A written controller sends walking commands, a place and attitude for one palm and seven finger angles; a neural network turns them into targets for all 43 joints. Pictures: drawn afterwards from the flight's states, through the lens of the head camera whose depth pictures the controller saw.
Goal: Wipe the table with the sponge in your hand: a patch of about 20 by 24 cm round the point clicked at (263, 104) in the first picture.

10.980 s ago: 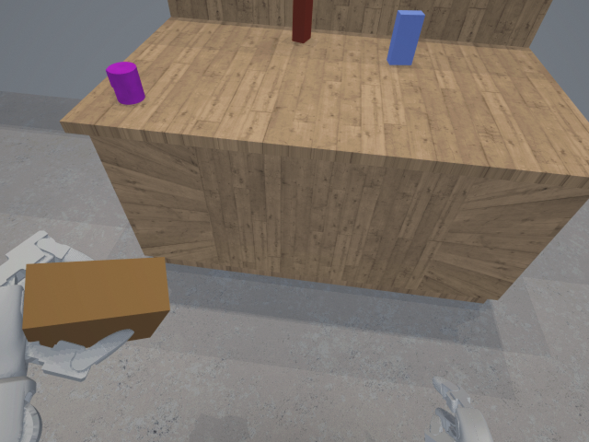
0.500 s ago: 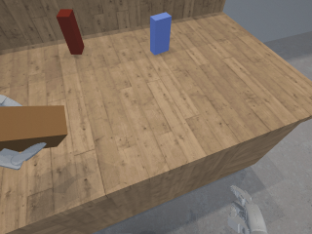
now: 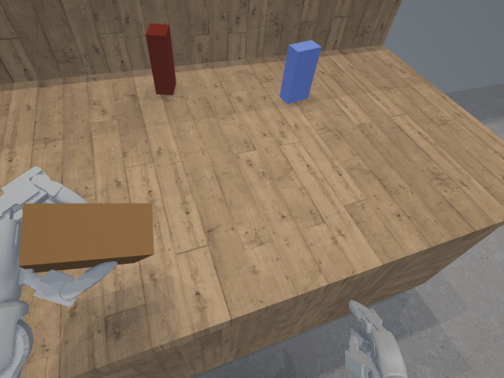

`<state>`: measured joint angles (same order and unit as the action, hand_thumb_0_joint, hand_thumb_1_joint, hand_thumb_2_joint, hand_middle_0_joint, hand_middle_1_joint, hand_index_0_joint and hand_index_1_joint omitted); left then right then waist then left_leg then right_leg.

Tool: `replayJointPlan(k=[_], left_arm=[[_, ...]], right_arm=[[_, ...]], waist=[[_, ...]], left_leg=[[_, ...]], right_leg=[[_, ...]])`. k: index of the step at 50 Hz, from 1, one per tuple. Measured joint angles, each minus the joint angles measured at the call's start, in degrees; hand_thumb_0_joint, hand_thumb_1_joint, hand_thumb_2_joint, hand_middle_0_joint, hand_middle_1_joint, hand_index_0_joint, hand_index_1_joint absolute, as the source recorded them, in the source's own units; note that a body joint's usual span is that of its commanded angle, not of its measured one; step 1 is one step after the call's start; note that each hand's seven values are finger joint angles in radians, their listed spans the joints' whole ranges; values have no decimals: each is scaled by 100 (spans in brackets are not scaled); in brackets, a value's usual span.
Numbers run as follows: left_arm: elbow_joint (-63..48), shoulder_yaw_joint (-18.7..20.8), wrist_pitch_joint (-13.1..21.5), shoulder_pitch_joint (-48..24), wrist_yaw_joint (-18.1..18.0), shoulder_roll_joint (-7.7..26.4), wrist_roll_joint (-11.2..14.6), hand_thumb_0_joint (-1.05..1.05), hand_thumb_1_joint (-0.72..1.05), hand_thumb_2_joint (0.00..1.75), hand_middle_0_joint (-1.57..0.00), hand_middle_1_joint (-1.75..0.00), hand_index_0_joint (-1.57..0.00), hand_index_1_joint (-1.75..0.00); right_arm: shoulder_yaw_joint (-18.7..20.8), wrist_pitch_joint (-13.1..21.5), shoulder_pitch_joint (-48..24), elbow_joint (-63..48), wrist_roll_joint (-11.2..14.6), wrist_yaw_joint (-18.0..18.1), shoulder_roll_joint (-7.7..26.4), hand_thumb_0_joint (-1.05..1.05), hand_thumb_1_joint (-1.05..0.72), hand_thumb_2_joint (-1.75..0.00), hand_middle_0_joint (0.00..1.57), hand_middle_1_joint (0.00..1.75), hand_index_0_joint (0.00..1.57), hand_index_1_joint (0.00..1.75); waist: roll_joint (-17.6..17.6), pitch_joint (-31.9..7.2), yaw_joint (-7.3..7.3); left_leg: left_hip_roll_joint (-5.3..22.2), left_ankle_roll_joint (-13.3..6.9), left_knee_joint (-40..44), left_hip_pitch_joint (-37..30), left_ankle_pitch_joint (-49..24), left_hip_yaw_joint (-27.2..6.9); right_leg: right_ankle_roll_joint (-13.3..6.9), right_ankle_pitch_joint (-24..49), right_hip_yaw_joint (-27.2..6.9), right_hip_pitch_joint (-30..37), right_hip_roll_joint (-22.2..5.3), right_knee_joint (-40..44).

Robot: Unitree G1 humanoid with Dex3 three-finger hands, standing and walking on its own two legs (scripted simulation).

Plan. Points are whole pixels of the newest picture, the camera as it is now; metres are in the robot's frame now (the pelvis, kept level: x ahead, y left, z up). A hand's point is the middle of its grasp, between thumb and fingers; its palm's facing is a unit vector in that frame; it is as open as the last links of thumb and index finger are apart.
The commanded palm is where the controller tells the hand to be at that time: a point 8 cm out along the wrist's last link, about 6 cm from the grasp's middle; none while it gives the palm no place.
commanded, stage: come to a stop and stand still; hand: left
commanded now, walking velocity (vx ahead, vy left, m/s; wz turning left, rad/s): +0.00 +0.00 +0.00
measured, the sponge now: (107, 238) +0.23 +0.21 +0.15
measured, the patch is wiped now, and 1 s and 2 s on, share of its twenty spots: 0.00 0.00 0.00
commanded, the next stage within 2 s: look again from close up in 1.90 s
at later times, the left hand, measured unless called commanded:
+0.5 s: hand (22, 280) +0.17 +0.28 +0.15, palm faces +0.37 -0.84 -0.39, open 9.7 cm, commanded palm +0.12 +0.30 +0.18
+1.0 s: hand out of the picture +0.14 +0.33 +0.16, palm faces +0.43 -0.84 -0.34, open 9.7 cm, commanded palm +0.07 +0.36 +0.18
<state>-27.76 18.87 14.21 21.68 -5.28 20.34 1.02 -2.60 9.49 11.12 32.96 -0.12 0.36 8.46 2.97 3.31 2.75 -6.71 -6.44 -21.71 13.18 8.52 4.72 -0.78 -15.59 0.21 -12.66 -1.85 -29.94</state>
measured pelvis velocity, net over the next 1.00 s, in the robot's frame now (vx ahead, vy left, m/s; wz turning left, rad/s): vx -0.07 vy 0.07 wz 0.06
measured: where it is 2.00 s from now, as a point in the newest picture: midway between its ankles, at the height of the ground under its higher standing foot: outside the picture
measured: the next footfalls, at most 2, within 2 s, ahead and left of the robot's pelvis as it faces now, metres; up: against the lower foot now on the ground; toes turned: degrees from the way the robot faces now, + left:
right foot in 0.96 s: -0.01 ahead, -0.08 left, +0.00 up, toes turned -1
left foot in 1.10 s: -0.01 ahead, +0.22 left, +0.00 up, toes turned +0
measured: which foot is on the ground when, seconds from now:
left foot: down 0.00-0.94, up 0.96-1.00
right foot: down 0.00-0.84, up 0.86-0.94, down 0.96-1.00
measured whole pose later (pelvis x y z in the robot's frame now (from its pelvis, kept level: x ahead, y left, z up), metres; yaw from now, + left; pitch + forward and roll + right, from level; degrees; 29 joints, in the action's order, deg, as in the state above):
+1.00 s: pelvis -0.07 +0.07 -0.02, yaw +3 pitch -1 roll -3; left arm -31.1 20.3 9.9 20.1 -4.5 21.3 2.0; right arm 1.0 7.5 13.1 31.8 1.9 -0.8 11.3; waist 1.9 5.3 3.0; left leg -9.3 6.2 -56.2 29.1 22.5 1.4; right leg -5.2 -14.6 4.4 -14.4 -1.7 -31.3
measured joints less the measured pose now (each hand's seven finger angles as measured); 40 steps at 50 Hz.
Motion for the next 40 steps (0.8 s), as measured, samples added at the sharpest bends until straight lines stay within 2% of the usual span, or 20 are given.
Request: replayJointPlan(k=[4,7,9,12,14,18,20,25,29,32,36,38,40], left_arm=[[95,58,-118,210,70,184,2,-1,-45,102,-79,-135,-78,-135],[79,117,-249,197,88,276,38,-1,-45,102,-79,-135,-78,-135],[-52,175,-255,212,84,349,84,-1,-45,102,-79,-135,-78,-135],[-304,252,-206,359,72,403,127,-1,-45,102,-79,-135,-78,-135],[-365,259,-169,492,70,372,146,-1,-45,102,-79,-135,-78,-135],[-201,204,-207,579,63,282,120,-1,-45,102,-79,-135,-78,-135],[-37,177,-244,532,53,239,101,-1,-45,102,-79,-135,-78,-135],[288,101,-312,333,26,113,43,-1,-45,102,-79,-135,-78,-135],[313,-54,-363,140,29,-38,-43,-1,-45,102,-78,-135,-78,-135],[145,-123,-345,50,63,5,-67,-1,-45,102,-78,-135,-78,-135],[-175,37,-199,240,100,259,8,-1,-45,102,-78,-135,-78,-135],[-322,203,-140,418,110,371,73,-1,-45,102,-78,-135,-78,-135],[-370,305,-126,513,115,366,136,-1,-45,102,-78,-135,-78,-135]], right_arm=[[-37,-144,-59,-83,-21,11,-35,1,-90,-89,20,30,21,30],[-14,-232,-128,-90,-18,31,60,1,-90,-89,20,30,21,30],[6,-260,-138,-87,-4,30,114,1,-90,-89,20,30,21,30],[54,-286,-102,-79,19,32,178,1,-90,-89,20,30,21,30],[97,-314,-54,-74,27,45,217,1,-90,-89,20,30,21,30],[182,-364,77,-83,53,99,299,2,-90,-89,20,30,21,30],[201,-387,119,-79,70,121,331,2,-90,-89,20,30,21,30],[170,-394,138,9,92,141,335,2,-90,-89,20,30,21,30],[163,-328,144,-2,92,138,294,2,-90,-89,20,30,21,30],[196,-275,150,-91,74,102,259,2,-90,-89,20,30,21,30],[183,-332,123,-142,71,48,255,1,-90,-89,20,30,21,30],[166,-369,101,-114,82,34,279,1,-90,-89,20,30,21,30],[165,-385,84,-39,89,48,320,1,-90,-89,20,30,21,30]], waist=[[25,9,-61],[-131,176,-131],[-150,258,-153],[-120,274,-141],[-115,216,-129],[-202,80,-105],[-252,40,-94],[-263,-10,-54],[-221,4,-42],[-227,76,-117],[-267,135,-205],[-284,121,-186],[-332,97,-129]], left_leg=[[-63,57,100,92,-87,91],[22,165,24,167,-111,24],[36,227,2,192,-135,-3],[25,206,12,197,-163,24],[7,219,85,160,-186,61],[-10,431,213,105,-241,56],[-5,473,200,115,-247,39],[42,394,4,192,-196,31],[44,312,115,170,-261,34],[55,456,185,207,-335,62],[110,579,-230,457,41,120],[143,622,-713,688,399,122],[164,582,-1078,834,463,65]], right_leg=[[-14,-91,144,198,13,359],[90,163,234,297,86,655],[60,245,267,303,101,693],[24,215,247,242,85,597],[-3,129,217,204,59,518],[-24,139,218,242,36,603],[2,241,233,274,41,675],[96,343,242,280,89,663],[3,-102,183,177,132,450],[-67,-213,173,139,141,432],[-62,63,258,116,123,490],[-31,272,288,32,126,374],[59,259,275,-60,173,138]])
